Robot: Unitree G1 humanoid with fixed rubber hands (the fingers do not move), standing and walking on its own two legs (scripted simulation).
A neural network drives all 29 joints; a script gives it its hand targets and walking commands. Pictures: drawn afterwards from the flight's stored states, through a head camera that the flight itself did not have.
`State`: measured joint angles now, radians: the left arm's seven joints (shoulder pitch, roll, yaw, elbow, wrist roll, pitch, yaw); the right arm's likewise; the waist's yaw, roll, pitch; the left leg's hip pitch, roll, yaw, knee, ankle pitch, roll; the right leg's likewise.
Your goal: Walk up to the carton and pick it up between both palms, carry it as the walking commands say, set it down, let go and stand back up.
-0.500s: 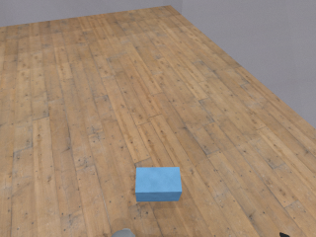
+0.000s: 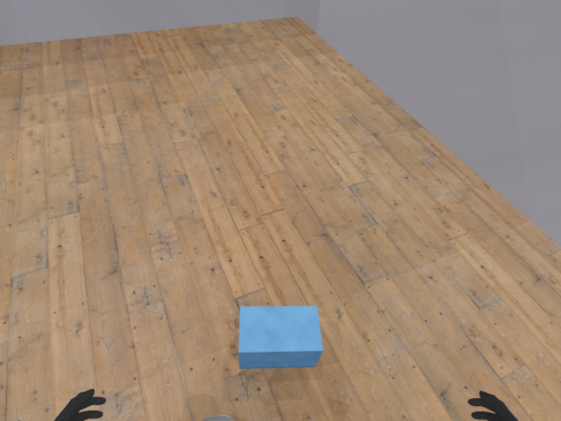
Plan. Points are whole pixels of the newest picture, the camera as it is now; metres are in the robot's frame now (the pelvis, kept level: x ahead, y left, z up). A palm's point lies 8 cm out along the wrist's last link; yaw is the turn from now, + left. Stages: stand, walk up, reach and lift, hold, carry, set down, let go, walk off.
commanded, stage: walk up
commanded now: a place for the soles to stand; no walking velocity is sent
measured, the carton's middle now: (278, 337) +0.48 -0.01 -0.65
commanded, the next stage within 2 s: none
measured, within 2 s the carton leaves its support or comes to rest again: neither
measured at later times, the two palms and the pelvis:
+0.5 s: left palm out of the picture +0.10 +0.31 -0.09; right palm out of the picture +0.12 -0.32 -0.06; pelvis -0.01 +0.00 +0.00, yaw +1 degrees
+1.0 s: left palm out of the picture +0.09 +0.30 -0.09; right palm out of the picture +0.12 -0.32 -0.06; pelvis -0.01 -0.01 +0.00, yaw +1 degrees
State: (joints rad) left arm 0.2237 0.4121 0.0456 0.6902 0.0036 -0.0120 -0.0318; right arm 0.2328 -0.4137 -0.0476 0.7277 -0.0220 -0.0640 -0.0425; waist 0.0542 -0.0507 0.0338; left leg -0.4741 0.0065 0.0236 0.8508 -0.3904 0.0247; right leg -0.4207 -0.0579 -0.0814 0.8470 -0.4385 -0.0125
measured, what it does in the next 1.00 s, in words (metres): stands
